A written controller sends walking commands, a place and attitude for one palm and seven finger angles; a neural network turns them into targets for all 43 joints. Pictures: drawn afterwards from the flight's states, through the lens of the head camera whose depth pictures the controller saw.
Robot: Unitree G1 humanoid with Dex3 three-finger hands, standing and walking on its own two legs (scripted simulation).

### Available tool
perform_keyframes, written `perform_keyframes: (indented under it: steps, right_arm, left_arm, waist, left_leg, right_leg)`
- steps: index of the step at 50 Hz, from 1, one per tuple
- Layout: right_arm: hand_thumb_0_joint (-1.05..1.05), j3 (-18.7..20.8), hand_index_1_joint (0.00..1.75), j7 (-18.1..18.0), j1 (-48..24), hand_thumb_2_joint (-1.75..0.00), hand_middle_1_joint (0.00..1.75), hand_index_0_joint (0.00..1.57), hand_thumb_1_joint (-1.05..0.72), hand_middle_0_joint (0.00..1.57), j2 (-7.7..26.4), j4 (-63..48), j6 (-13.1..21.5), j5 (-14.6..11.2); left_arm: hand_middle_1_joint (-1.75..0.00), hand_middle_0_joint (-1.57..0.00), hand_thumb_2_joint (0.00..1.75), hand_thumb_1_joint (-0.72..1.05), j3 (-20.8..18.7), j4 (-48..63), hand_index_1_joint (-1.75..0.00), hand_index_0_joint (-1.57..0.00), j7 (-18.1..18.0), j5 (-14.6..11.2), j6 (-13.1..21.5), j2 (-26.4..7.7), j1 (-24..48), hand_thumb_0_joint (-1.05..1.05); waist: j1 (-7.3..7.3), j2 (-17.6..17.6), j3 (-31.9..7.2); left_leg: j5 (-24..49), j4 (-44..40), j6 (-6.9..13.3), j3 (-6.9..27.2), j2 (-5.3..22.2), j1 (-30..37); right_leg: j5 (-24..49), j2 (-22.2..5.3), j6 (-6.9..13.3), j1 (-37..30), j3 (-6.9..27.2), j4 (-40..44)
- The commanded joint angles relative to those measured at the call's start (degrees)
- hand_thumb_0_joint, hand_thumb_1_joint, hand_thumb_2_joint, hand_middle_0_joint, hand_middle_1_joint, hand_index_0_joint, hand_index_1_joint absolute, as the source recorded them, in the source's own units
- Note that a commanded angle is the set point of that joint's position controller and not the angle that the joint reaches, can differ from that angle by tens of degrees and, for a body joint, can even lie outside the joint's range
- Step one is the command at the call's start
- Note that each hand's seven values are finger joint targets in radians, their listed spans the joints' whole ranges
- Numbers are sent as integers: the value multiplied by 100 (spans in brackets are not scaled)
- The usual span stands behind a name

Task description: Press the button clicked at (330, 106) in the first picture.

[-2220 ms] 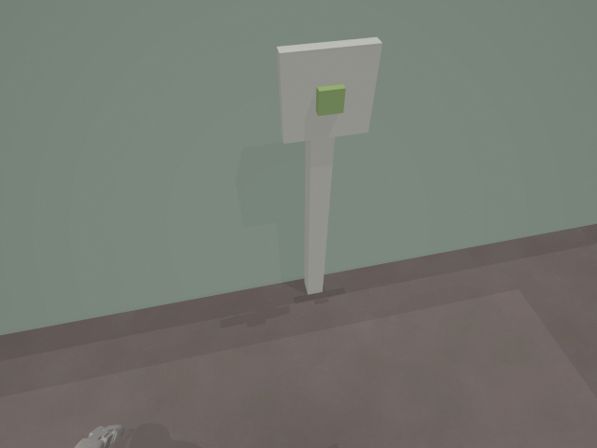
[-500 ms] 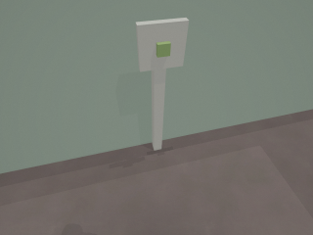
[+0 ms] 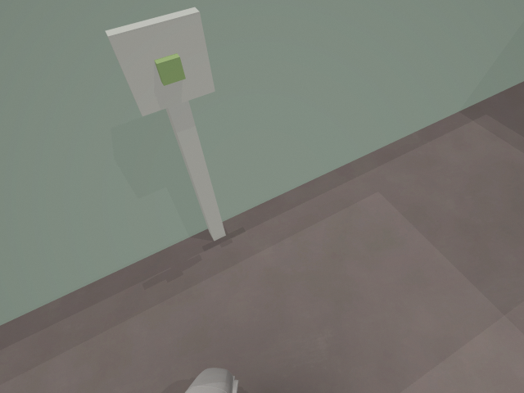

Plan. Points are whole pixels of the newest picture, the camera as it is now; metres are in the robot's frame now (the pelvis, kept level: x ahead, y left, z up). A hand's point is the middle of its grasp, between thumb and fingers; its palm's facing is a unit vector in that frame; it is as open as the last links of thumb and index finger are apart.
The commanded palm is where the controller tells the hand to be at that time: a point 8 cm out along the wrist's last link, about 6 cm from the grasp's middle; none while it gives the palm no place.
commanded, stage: walk to a spot facing it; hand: left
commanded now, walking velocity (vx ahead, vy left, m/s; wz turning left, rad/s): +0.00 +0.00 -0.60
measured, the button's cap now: (169, 69) +0.76 +0.30 +0.07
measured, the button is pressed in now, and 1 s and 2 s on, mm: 0 0 0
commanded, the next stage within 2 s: none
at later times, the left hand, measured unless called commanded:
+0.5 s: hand out of the picture +0.09 +0.29 -0.18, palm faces -0.20 -0.95 -0.22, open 7.4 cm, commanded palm none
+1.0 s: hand (162, 392) +0.13 +0.20 -0.16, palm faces -0.62 -0.76 -0.17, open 7.4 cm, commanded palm none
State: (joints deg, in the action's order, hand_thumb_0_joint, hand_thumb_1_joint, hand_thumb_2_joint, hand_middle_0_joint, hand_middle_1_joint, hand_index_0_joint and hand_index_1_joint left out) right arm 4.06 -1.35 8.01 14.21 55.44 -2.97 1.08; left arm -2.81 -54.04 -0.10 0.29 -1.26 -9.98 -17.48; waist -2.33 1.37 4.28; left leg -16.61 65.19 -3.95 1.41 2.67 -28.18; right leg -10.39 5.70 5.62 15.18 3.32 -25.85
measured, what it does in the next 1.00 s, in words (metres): steps to the left, turning right: left foot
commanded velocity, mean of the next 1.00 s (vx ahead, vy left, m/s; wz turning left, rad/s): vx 0.05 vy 0.00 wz -0.60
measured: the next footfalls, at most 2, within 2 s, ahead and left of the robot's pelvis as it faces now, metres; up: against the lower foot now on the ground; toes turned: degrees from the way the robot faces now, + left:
left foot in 0.42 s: +0.05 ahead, +0.17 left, +0.00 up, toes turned -17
right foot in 1.06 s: -0.12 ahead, +0.01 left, +0.00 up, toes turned -47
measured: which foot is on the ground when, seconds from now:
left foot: up 0.00-0.40, down 0.42-1.00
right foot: down 0.00-0.42, up 0.44-1.00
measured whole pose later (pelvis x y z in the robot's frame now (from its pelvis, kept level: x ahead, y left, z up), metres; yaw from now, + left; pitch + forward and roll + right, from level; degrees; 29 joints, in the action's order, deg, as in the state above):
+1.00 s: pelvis -0.06 +0.12 +0.00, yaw -39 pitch +0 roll -1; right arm 4.0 -1.2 18.6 11.9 57.0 0.0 2.1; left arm -4.4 -53.3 2.5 1.4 -4.7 -11.1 -9.6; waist 2.9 0.8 2.6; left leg -14.7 29.2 1.9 -19.9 8.4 -13.8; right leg -26.2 -2.4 -1.8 17.6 -4.8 -41.5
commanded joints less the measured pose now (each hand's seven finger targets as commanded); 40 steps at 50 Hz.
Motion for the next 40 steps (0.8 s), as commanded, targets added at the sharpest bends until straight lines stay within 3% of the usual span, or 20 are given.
perform_keyframes:
  steps: [1,5,12,16,18,19,20,21,22,23,24,25,26,28,29,31,33,40]
  right_arm:
    - [0,110,30,-96,84,-90,30,20,-90,20,548,-415,62,-4]
    - [0,108,30,-125,-48,-90,30,20,-90,20,612,-506,61,1]
    - [0,69,30,-82,-181,-90,30,20,-90,20,540,-746,147,-11]
    - [0,56,30,-75,43,-90,30,20,-90,20,490,-834,209,-74]
    - [0,74,30,-93,401,-90,30,20,-90,20,480,-777,255,-108]
    - [0,71,30,-107,698,-90,30,20,-90,20,464,-698,297,-120]
    - [0,93,30,-150,1049,-90,30,20,-90,20,621,-631,352,-114]
    - [0,159,30,-179,1043,-90,30,20,-90,20,1055,-653,384,-43]
    - [0,195,30,-167,708,-90,30,20,-90,20,1353,-840,346,-14]
    - [0,110,30,-156,301,-90,30,20,-90,20,1188,-980,318,3]
    - [0,8,30,-165,-98,-90,30,20,-90,20,832,-1035,341,13]
    - [0,-33,30,-169,-202,-90,30,20,-90,20,707,-1072,371,26]
    - [0,-47,30,-160,-215,-90,30,20,-90,20,703,-1069,394,28]
    - [0,-37,30,-159,109,-90,30,20,-90,20,652,-942,418,15]
    - [0,-52,30,-166,343,-90,30,20,-90,20,594,-881,428,-5]
    - [0,-29,30,-173,813,-90,30,20,-90,20,576,-703,439,4]
    - [0,6,30,-179,1016,-90,30,20,-90,20,617,-609,454,-1]
    - [0,126,30,-144,1150,-90,30,20,-90,20,690,-401,411,16]
  left_arm:
    - [-30,-20,90,90,-367,354,-30,-20,-99,22,96,-1198,-194,0]
    - [-30,-20,90,90,-375,330,-30,-20,-88,40,69,-1185,-288,0]
    - [-30,-20,90,90,-392,423,-30,-20,-63,98,28,-1359,-134,0]
    - [-30,-20,90,90,-413,547,-30,-20,-58,133,-26,-1509,118,0]
    - [-30,-20,90,90,-413,618,-30,-20,-49,125,-56,-1553,336,0]
    - [-30,-20,90,90,-416,650,-30,-20,-58,111,-74,-1516,468,0]
    - [-30,-20,90,90,-394,727,-30,-20,-35,89,-90,-1398,564,0]
    - [-30,-20,90,90,-338,807,-30,-20,16,51,-113,-1045,454,0]
    - [-30,-20,90,90,-367,812,-30,-20,41,79,-106,-1025,437,0]
    - [-30,-20,90,90,-445,706,-30,-20,61,164,-126,-1267,360,0]
    - [-30,-20,90,90,-505,539,-30,-20,78,203,-175,-1296,120,0]
    - [-30,-20,90,90,-521,428,-30,-20,137,211,-200,-1281,6,0]
    - [-30,-20,90,90,-477,382,-30,-20,177,205,-221,-1112,-94,0]
    - [-30,-20,90,90,-415,366,-30,-20,195,185,-236,-974,-52,0]
    - [-30,-20,90,90,-399,381,-30,-20,197,179,-232,-945,64,0]
    - [-30,-20,90,90,-372,451,-30,-20,189,153,-231,-880,339,0]
    - [-30,-20,90,90,-351,474,-30,-20,190,134,-245,-846,467,0]
    - [-30,-20,90,90,-307,494,-30,-20,200,111,-312,-714,771,0]
  waist:
    - [60,-733,-747]
    - [-32,-806,-592]
    - [-62,-636,-540]
    - [9,-899,-624]
    - [159,-999,-721]
    - [308,-987,-767]
    - [485,-634,-893]
    - [483,736,-803]
    - [337,1499,-443]
    - [192,895,-203]
    - [-65,917,-154]
    - [-129,497,-99]
    - [-184,469,-107]
    - [-58,485,-281]
    - [43,479,-266]
    - [238,534,-236]
    - [320,612,-277]
    - [428,793,-292]
  left_leg:
    - [43,-55,-52,276,34,-643]
    - [-73,-312,-44,355,-10,-597]
    - [-471,-1328,50,280,-120,-15]
    - [-671,-2419,198,253,-294,699]
    - [-445,-3155,282,176,-424,1316]
    - [-39,-3866,316,169,-411,1992]
    - [97,-4436,428,315,-144,2826]
    - [-854,-5305,697,1656,1084,3205]
    - [-825,-5603,1025,2620,2244,2440]
    - [-721,-5603,1203,2474,2296,1478]
    - [-512,-5534,1089,1953,1876,1013]
    - [-233,-5408,1014,1307,1537,863]
    - [17,-5319,938,775,1248,918]
    - [526,-5076,889,330,1049,1601]
    - [757,-5028,829,250,1052,1776]
    - [1057,-4989,921,380,1219,2181]
    - [1182,-5002,1022,394,1392,2446]
    - [572,-5137,1182,14,1746,2391]
  right_leg:
    - [1039,-1451,-546,-1247,1991,979]
    - [853,-1414,-490,-1139,2313,1072]
    - [226,-1410,340,-585,2794,1041]
    - [207,-1344,389,-198,3022,1004]
    - [278,-1181,232,78,2999,908]
    - [141,-1004,34,498,2852,716]
    - [-461,-614,-232,1103,2464,307]
    - [-1441,144,-490,2068,1601,-817]
    - [-2052,263,-778,2363,510,-2434]
    - [-1771,-156,-868,2019,477,-3421]
    - [-1393,-228,-907,1745,504,-3925]
    - [-1100,-259,-901,1573,332,-4453]
    - [-825,-306,-926,1616,194,-4788]
    - [-657,-377,-996,1941,30,-4861]
    - [-604,-444,-1022,2077,-3,-4743]
    - [-693,-546,-1075,2176,-24,-4470]
    - [-807,-672,-1110,2196,-75,-4098]
    - [-1221,-936,-1045,1722,-355,-3094]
